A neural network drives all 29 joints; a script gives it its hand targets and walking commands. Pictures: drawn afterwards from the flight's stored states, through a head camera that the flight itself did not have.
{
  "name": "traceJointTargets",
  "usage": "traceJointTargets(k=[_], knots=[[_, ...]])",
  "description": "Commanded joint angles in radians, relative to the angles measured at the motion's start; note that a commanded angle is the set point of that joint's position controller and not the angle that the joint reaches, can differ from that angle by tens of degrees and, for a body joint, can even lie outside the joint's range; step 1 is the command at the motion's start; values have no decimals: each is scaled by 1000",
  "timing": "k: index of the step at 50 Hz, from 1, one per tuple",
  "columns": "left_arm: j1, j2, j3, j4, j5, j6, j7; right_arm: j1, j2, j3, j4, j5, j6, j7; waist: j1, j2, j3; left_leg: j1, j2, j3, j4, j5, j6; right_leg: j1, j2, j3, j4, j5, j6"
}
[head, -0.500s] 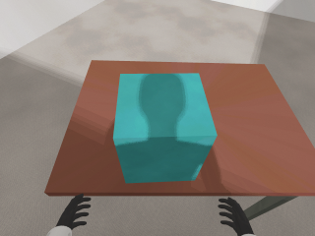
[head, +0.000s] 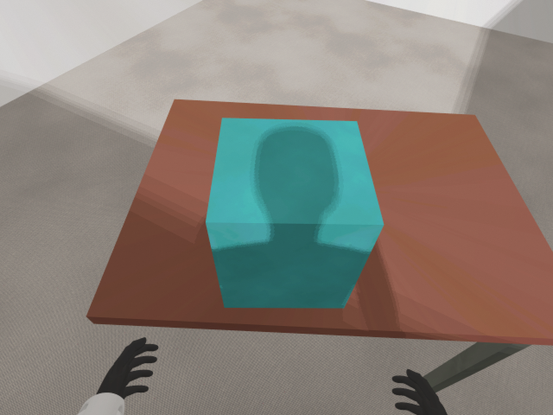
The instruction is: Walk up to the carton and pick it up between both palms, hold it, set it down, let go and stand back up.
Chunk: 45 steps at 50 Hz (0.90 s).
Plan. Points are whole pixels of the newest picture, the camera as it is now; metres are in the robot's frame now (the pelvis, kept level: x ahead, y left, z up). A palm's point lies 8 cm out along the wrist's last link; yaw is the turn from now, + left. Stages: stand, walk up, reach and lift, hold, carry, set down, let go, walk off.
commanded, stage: stand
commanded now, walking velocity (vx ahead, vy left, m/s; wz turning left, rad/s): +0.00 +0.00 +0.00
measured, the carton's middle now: (287, 219) +0.40 -0.01 +0.03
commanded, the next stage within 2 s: none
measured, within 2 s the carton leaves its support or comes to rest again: neither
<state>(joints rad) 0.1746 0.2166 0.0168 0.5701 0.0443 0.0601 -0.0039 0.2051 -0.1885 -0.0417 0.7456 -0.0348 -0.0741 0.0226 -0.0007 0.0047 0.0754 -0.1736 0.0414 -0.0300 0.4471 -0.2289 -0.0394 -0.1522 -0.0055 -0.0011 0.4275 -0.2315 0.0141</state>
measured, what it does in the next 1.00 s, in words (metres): stands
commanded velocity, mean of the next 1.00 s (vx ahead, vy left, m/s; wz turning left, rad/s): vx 0.00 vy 0.00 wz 0.00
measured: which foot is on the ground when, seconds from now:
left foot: down 0.00-1.00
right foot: down 0.00-1.00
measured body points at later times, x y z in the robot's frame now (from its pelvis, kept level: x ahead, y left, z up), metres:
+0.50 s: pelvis -0.01 +0.01 +0.00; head -0.02 +0.02 +0.45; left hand -0.01 +0.26 -0.15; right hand +0.03 -0.22 -0.15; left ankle +0.01 +0.14 -0.74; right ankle +0.00 -0.13 -0.74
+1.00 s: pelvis -0.01 +0.00 +0.00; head -0.02 +0.00 +0.45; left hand -0.06 +0.21 -0.17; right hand -0.03 -0.22 -0.16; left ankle +0.01 +0.14 -0.74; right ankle +0.00 -0.13 -0.74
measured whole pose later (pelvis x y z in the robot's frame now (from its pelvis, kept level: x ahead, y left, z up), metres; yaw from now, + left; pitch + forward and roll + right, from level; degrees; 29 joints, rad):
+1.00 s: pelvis -0.01 +0.00 +0.00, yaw +5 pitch +0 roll -1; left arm 0.34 0.14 0.03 1.15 0.02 0.00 0.03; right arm 0.38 -0.11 -0.03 1.09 -0.03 0.00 -0.02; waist 0.01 0.00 -0.02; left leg -0.27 0.01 -0.11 0.48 -0.21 -0.04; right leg -0.22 -0.03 -0.08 0.47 -0.24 0.01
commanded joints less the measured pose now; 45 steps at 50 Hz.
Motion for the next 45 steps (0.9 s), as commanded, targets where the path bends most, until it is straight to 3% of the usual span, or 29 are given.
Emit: traceJointTargets(k=[1,3,7,10,12,14,16,19,21,24,26,28,29,31,32,33,34,35,37,38,41,45], knots=[[62,116,54,24,12,-79,-3,86,-129,-42,-44,2,61,11,10,-38,-125,-114,11,-24,24,101,31,17,-77,47,-35,61,-32],[22,103,51,26,6,-81,-8,76,-130,-42,-30,3,60,17,3,-48,-120,-130,6,-19,54,124,33,2,-102,59,-45,98,-57],[46,118,57,93,1,-88,3,120,-148,-47,13,2,55,6,5,23,-101,-139,24,-62,43,199,43,-26,-84,26,-34,56,-47],[94,119,57,153,-5,-83,14,143,-136,-41,41,-1,55,-4,12,22,-109,-144,36,-93,19,203,58,-14,-75,6,-11,42,-37],[118,99,55,195,-2,-81,15,135,-125,-40,64,-2,56,-8,17,67,-96,-161,36,-108,-2,169,61,-3,-67,4,-13,28,-34],[144,119,61,241,-8,-78,20,153,-122,-40,78,6,57,-12,9,38,-84,-170,28,-113,-18,94,69,-22,-65,2,-13,3,-31],[160,94,53,269,-8,-75,21,169,-135,-38,106,5,60,-21,17,87,-74,-190,34,-133,-41,91,79,4,-63,-1,-16,24,-30],[159,83,55,322,-12,-72,29,194,-125,-38,134,2,60,-30,11,29,-45,-197,37,-154,-70,28,79,-17,-67,0,-29,2,-36],[179,73,49,349,-16,-74,26,188,-138,-40,159,1,66,-31,15,92,-22,-224,35,-161,-96,-26,80,-12,-62,-8,-32,-6,-29],[207,74,51,400,-14,-68,31,196,-132,-41,174,8,67,-28,13,28,10,-235,26,-185,-131,-127,74,-37,-57,-13,-46,-60,-30],[222,60,50,428,-18,-69,27,176,-101,-30,188,9,72,-32,23,53,2,-230,25,-181,-128,-114,74,-37,-60,-7,-57,-63,-27],[219,46,39,448,-17,-74,27,202,-98,-33,208,15,73,-34,15,11,2,-212,19,-174,-116,-107,67,-52,-74,-2,-79,-85,-33],[223,37,39,455,-18,-78,24,176,-96,-32,208,13,72,-36,23,20,-22,-197,16,-162,-103,-94,65,-56,-79,7,-84,-95,-33],[219,71,43,474,-14,-79,28,211,-77,-29,230,13,75,-31,2,-48,-5,-193,-13,-122,-72,-81,51,-95,-95,38,-123,-183,-39],[198,67,48,475,-14,-77,27,193,-65,-24,232,12,75,-34,10,-73,10,-180,-13,-115,-52,-59,49,-120,-102,47,-143,-205,-41],[221,51,42,483,-18,-77,29,198,-58,-21,244,8,77,-34,11,-29,-3,-179,-18,-110,-47,-57,45,-117,-101,46,-141,-210,-40],[214,70,43,496,-15,-75,34,219,-36,-17,249,11,75,-30,-7,-28,29,-192,-17,-108,-53,-47,43,-139,-104,49,-145,-211,-42],[225,66,46,501,-21,-73,33,229,-24,-9,266,7,77,-34,4,-5,28,-179,-20,-101,-45,-49,39,-145,-102,49,-146,-210,-37],[219,65,43,513,-18,-69,37,250,-51,-17,278,11,71,-35,-10,-25,12,-166,-24,-91,-41,-37,37,-137,-106,50,-136,-199,-46],[206,55,43,514,-20,-73,32,246,-40,-12,284,10,72,-39,0,-35,-9,-170,-15,-102,-47,-19,35,-111,-101,36,-121,-180,-44],[234,9,33,544,-20,-69,36,232,-24,-2,298,11,69,-43,9,41,10,-179,7,-132,-78,-29,47,-93,-87,16,-87,-113,-39],[245,30,41,561,-19,-69,38,229,-43,-3,300,13,65,-47,18,17,-9,-213,12,-151,-92,-37,49,-50,-87,17,-68,-88,-43]])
